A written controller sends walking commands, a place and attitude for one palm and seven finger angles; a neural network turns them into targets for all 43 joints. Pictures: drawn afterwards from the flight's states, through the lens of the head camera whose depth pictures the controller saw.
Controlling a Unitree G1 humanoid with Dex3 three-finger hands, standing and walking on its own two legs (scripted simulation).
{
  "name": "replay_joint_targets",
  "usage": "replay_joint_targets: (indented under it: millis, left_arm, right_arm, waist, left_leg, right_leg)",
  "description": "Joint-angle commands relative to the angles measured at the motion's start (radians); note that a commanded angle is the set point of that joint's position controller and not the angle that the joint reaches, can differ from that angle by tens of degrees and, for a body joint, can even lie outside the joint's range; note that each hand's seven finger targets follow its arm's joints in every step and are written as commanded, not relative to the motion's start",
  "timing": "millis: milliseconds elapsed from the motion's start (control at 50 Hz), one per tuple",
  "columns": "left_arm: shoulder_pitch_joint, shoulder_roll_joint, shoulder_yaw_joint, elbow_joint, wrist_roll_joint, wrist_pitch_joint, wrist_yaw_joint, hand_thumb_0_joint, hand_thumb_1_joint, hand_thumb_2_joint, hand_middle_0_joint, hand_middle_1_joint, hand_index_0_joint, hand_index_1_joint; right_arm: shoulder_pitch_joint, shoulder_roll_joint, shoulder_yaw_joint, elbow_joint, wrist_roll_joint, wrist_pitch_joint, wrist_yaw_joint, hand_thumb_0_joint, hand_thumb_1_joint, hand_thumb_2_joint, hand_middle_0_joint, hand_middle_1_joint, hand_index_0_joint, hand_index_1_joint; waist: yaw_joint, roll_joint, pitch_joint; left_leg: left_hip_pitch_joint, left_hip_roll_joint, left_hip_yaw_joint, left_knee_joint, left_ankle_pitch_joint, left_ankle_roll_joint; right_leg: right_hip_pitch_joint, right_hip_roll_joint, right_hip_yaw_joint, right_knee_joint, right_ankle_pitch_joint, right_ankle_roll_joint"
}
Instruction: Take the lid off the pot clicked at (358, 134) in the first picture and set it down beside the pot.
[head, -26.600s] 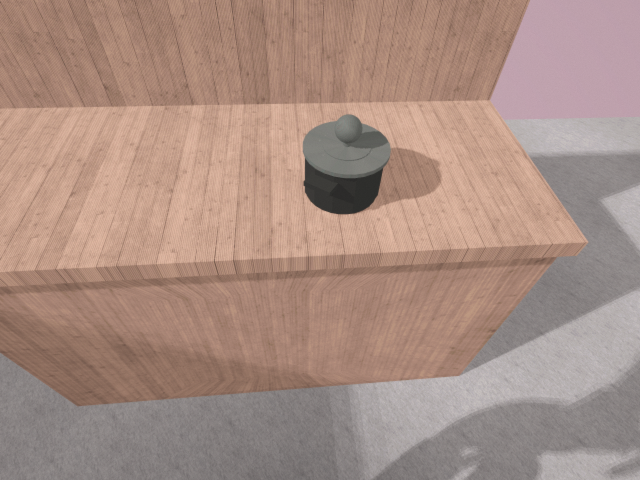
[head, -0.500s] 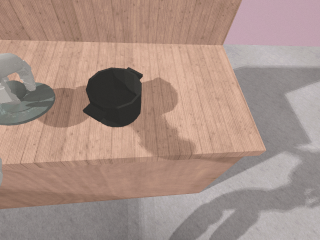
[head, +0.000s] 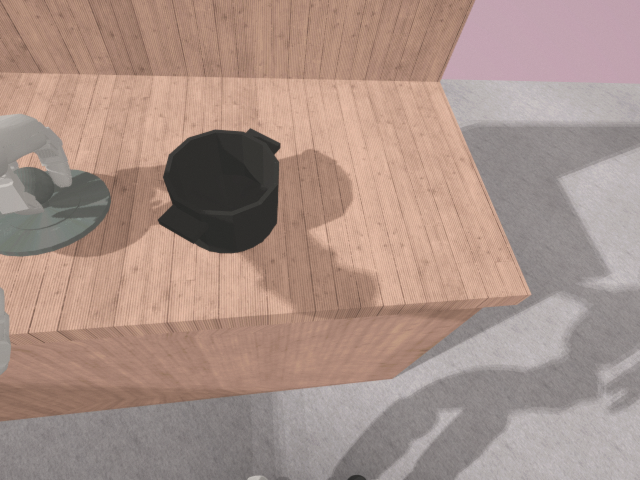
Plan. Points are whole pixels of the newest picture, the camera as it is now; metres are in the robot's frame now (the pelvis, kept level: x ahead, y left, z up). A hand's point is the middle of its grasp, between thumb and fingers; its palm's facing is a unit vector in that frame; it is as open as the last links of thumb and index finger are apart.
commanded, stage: lower the lid onto the table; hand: left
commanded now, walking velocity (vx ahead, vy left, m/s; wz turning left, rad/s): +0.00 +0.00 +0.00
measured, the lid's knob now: (31, 186) +0.48 +0.34 +0.04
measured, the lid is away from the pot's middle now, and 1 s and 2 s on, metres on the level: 0.24 0.24 0.24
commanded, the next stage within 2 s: open the fingers wide in 0.12 s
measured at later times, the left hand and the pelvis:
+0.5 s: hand (20, 211) +0.43 +0.33 +0.05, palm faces -0.45 -0.13 -0.88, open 7.3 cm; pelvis +0.00 -0.01 +0.00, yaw +1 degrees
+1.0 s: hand (9, 215) +0.42 +0.33 +0.06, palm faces -0.46 -0.13 -0.88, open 9.2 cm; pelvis -0.01 -0.02 -0.01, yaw +1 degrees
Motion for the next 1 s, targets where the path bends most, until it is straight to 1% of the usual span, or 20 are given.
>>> replay_joint_targets:
  millis: [0, 60, 100, 140, 180, 200, 220, 240, 280, 340, 400, 500, 620, 700, 740, 800, 880, 920, 960, 980]
  left_arm:
    - [-0.552, 0.295, 0.046, -0.268, 0.000, -0.002, 0.045, 0.000, 0.688, 0.901, -0.854, -1.045, -0.901, -1.053]
    - [-0.503, 0.400, 0.128, -0.246, 0.004, -0.011, 0.052, 0.000, 0.688, 0.901, -0.854, -1.045, -0.901, -1.053]
    - [-0.510, 0.377, 0.111, -0.252, -0.011, -0.014, 0.054, 0.000, 0.688, 0.901, -0.854, -1.045, -0.901, -1.053]
    - [-0.517, 0.271, 0.032, -0.223, -0.007, -0.008, 0.054, 0.000, 0.688, 0.901, -0.854, -1.045, -0.901, -1.053]
    - [-0.508, 0.270, 0.035, -0.232, 0.000, -0.015, 0.053, 0.000, 0.688, 0.901, -0.854, -1.045, -0.901, -1.053]
    - [-0.254, 0.356, 0.179, -0.199, -0.001, -0.017, 0.062, 0.000, 0.688, 0.901, -0.854, -1.045, -0.901, -1.053]
    - [-0.264, 0.397, 0.211, -0.333, 0.007, -0.050, 0.072, 0.000, 0.675, 0.886, -0.839, -1.045, -0.885, -1.052]
    - [-0.256, 0.388, 0.212, -0.318, 0.012, -0.061, 0.079, 0.000, 0.662, 0.871, -0.824, -1.044, -0.869, -1.051]
    - [-0.318, 0.293, 0.134, -0.365, -0.008, -0.056, 0.081, 0.000, 0.634, 0.842, -0.794, -1.043, -0.837, -1.050]
    - [-0.393, 0.339, 0.150, -0.372, -0.003, -0.026, 0.110, 0.000, 0.590, 0.807, -0.752, -1.038, -0.790, -1.044]
    - [-0.387, 0.366, 0.174, -0.370, -0.009, -0.023, 0.117, 0.000, 0.541, 0.779, -0.710, -1.031, -0.745, -1.037]
    - [-0.402, 0.266, 0.080, -0.346, -0.016, -0.014, 0.103, 0.000, 0.457, 0.740, -0.644, -1.014, -0.673, -1.019]
    - [-0.388, 0.343, 0.130, -0.373, -0.032, -0.043, 0.086, 0.000, 0.360, 0.685, -0.562, -0.998, -0.584, -1.001]
    - [-0.341, 0.302, 0.106, -0.336, -0.033, -0.047, 0.080, 0.000, 0.300, 0.639, -0.505, -0.991, -0.523, -0.994]
    - [-0.274, 0.280, 0.086, -0.241, -0.033, -0.036, 0.071, 0.000, 0.267, 0.623, -0.479, -0.984, -0.494, -0.987]
    - [-0.260, 0.280, 0.067, -0.206, -0.037, -0.023, 0.052, 0.000, 0.211, 0.612, -0.442, -0.967, -0.454, -0.969]
    - [-0.337, 0.354, 0.121, -0.355, -0.029, -0.052, 0.039, 0.000, 0.139, 0.590, -0.392, -0.948, -0.399, -0.949]
    - [-0.321, 0.399, 0.162, -0.338, -0.034, -0.063, 0.037, 0.000, 0.109, 0.566, -0.364, -0.945, -0.368, -0.946]
    - [-0.286, 0.400, 0.159, -0.277, -0.043, -0.059, 0.036, 0.000, 0.080, 0.541, -0.335, -0.943, -0.337, -0.943]
    - [-0.304, 0.396, 0.148, -0.297, -0.042, -0.061, 0.035, 0.000, 0.065, 0.530, -0.320, -0.941, -0.322, -0.942]
  right_arm:
    - [0.143, -0.218, -0.077, -0.027, -0.009, -0.008, -0.011, 0.000, -0.900, -0.900, 0.200, 0.300, 0.200, 0.300]
    - [0.137, -0.216, -0.071, -0.050, -0.009, 0.000, -0.019, 0.000, -0.900, -0.900, 0.200, 0.300, 0.200, 0.300]
    - [0.133, -0.218, -0.069, -0.051, -0.007, 0.002, -0.022, 0.000, -0.900, -0.900, 0.200, 0.300, 0.200, 0.300]
    - [0.137, -0.213, -0.073, -0.038, -0.004, -0.001, -0.017, 0.000, -0.900, -0.900, 0.200, 0.300, 0.200, 0.300]
    - [0.139, -0.218, -0.074, -0.031, -0.006, 0.001, -0.013, 0.000, -0.900, -0.900, 0.200, 0.300, 0.200, 0.300]
    - [0.124, -0.195, -0.080, -0.080, -0.010, 0.012, 0.007, 0.000, -0.900, -0.900, 0.200, 0.300, 0.200, 0.300]
    - [0.102, -0.206, -0.081, -0.092, -0.024, 0.030, 0.008, 0.000, -0.900, -0.900, 0.200, 0.300, 0.200, 0.300]
    - [0.088, -0.196, -0.082, -0.097, -0.025, 0.041, 0.007, 0.000, -0.900, -0.900, 0.200, 0.300, 0.200, 0.300]
    - [0.068, -0.194, -0.090, -0.094, -0.023, 0.054, 0.011, 0.000, -0.900, -0.900, 0.200, 0.300, 0.200, 0.300]
    - [0.081, -0.201, -0.091, -0.083, -0.015, 0.063, 0.011, 0.000, -0.900, -0.900, 0.200, 0.300, 0.200, 0.300]
    - [0.085, -0.196, -0.087, -0.079, -0.014, 0.054, 0.004, 0.000, -0.900, -0.900, 0.200, 0.300, 0.200, 0.300]
    - [0.062, -0.193, -0.080, -0.074, -0.004, 0.043, 0.004, 0.000, -0.900, -0.900, 0.200, 0.300, 0.200, 0.300]
    - [0.056, -0.196, -0.069, -0.089, 0.003, 0.028, -0.018, 0.000, -0.900, -0.900, 0.200, 0.300, 0.200, 0.300]
    - [0.051, -0.194, -0.067, -0.085, 0.006, 0.024, -0.016, 0.000, -0.900, -0.900, 0.200, 0.300, 0.200, 0.300]
    - [0.043, -0.197, -0.061, -0.090, 0.013, 0.026, -0.010, 0.000, -0.900, -0.900, 0.200, 0.300, 0.200, 0.300]
    - [0.046, -0.205, -0.056, -0.099, 0.017, 0.028, -0.007, 0.000, -0.900, -0.900, 0.200, 0.300, 0.200, 0.300]
    - [0.054, -0.204, -0.068, -0.101, 0.012, 0.035, -0.014, 0.000, -0.900, -0.900, 0.200, 0.300, 0.200, 0.300]
    - [0.063, -0.202, -0.066, -0.102, 0.011, 0.041, -0.020, 0.000, -0.900, -0.900, 0.200, 0.300, 0.200, 0.300]
    - [0.060, -0.202, -0.057, -0.101, 0.016, 0.039, -0.027, 0.000, -0.900, -0.900, 0.200, 0.300, 0.200, 0.300]
    - [0.053, -0.205, -0.056, -0.100, 0.018, 0.037, -0.026, 0.000, -0.900, -0.900, 0.200, 0.300, 0.200, 0.300]
  waist:
    - [0.002, 0.272, -0.444]
    - [0.009, 0.201, -0.515]
    - [0.006, 0.209, -0.497]
    - [-0.011, 0.245, -0.432]
    - [-0.006, 0.256, -0.423]
    - [0.075, 0.246, -0.442]
    - [0.072, 0.242, -0.512]
    - [0.069, 0.245, -0.514]
    - [0.044, 0.220, -0.498]
    - [0.031, 0.215, -0.480]
    - [0.035, 0.220, -0.500]
    - [0.021, 0.216, -0.417]
    - [0.023, 0.181, -0.457]
    - [0.029, 0.215, -0.392]
    - [0.028, 0.149, -0.315]
    - [0.027, 0.104, -0.307]
    - [0.037, 0.184, -0.445]
    - [0.036, 0.160, -0.457]
    - [0.030, 0.113, -0.403]
    - [0.032, 0.150, -0.391]
  left_leg:
    - [0.627, 0.093, -0.180, -0.019, 0.709, -0.119]
    - [0.577, 0.078, -0.163, -0.004, 0.682, -0.109]
    - [0.559, 0.078, -0.162, -0.013, 0.645, -0.107]
    - [0.572, 0.089, -0.172, -0.018, 0.617, -0.114]
    - [0.598, 0.100, -0.185, 0.000, 0.689, -0.121]
    - [0.588, 0.074, -0.189, 0.012, 0.789, -0.133]
    - [0.608, 0.084, -0.181, 0.015, 0.860, -0.140]
    - [0.598, 0.079, -0.175, 0.024, 0.847, -0.135]
    - [0.589, 0.086, -0.169, 0.012, 0.801, -0.122]
    - [0.600, 0.091, -0.181, -0.009, 0.692, -0.116]
    - [0.613, 0.082, -0.168, -0.008, 0.721, -0.113]
    - [0.573, 0.082, -0.159, -0.026, 0.578, -0.101]
    - [0.531, 0.067, -0.133, -0.021, 0.521, -0.077]
    - [0.518, 0.070, -0.133, -0.018, 0.532, -0.087]
    - [0.431, 0.063, -0.117, -0.015, 0.445, -0.073]
    - [0.354, 0.049, -0.090, -0.011, 0.351, -0.054]
    - [0.458, 0.059, -0.107, 0.008, 0.471, -0.064]
    - [0.446, 0.056, -0.108, 0.017, 0.472, -0.063]
    - [0.367, 0.047, -0.089, 0.012, 0.383, -0.050]
    - [0.370, 0.049, -0.088, 0.007, 0.391, -0.053]
  right_leg:
    - [-0.165, 0.082, -0.048, -0.005, 0.151, -0.043]
    - [-0.085, 0.081, -0.039, 0.010, 0.179, -0.036]
    - [-0.096, 0.077, -0.039, 0.011, 0.172, -0.037]
    - [-0.179, 0.082, -0.051, 0.010, 0.124, -0.039]
    - [-0.220, 0.084, -0.055, 0.020, 0.124, -0.042]
    - [-0.143, 0.086, -0.064, 0.037, 0.137, -0.053]
    - [-0.117, 0.087, -0.056, 0.037, 0.175, -0.053]
    - [-0.111, 0.087, -0.052, 0.039, 0.176, -0.051]
    - [-0.119, 0.078, -0.046, 0.020, 0.176, -0.045]
    - [-0.141, 0.080, -0.050, 0.010, 0.131, -0.042]
    - [-0.112, 0.080, -0.047, 0.009, 0.157, -0.043]
    - [-0.138, 0.075, -0.048, -0.005, 0.103, -0.045]
    - [-0.068, 0.073, -0.041, 0.005, 0.138, -0.044]
    - [-0.112, 0.075, -0.054, 0.011, 0.113, -0.050]
    - [-0.121, 0.076, -0.055, 0.014, 0.088, -0.049]
    - [-0.083, 0.076, -0.044, 0.023, 0.095, -0.047]
    - [-0.075, 0.075, -0.044, 0.039, 0.131, -0.050]
    - [-0.063, 0.080, -0.047, 0.045, 0.131, -0.046]
    - [-0.050, 0.080, -0.046, 0.044, 0.120, -0.043]
    - [-0.063, 0.077, -0.045, 0.042, 0.123, -0.048]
